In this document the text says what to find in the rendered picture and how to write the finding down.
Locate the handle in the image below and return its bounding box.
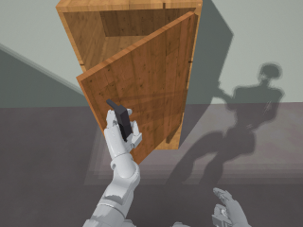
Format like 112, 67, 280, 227
106, 98, 133, 142

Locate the robot shin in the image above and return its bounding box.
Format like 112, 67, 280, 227
173, 222, 183, 226
123, 219, 133, 223

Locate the cupboard door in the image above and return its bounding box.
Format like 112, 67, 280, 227
76, 11, 195, 165

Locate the robot right hand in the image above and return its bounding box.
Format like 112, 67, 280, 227
212, 187, 248, 227

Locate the robot right shin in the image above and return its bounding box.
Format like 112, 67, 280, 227
173, 222, 183, 226

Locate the robot left forearm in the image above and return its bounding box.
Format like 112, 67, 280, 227
82, 153, 140, 227

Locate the robot left shin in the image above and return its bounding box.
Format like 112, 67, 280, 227
123, 219, 133, 223

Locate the robot left hand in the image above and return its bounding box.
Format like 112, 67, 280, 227
104, 109, 142, 160

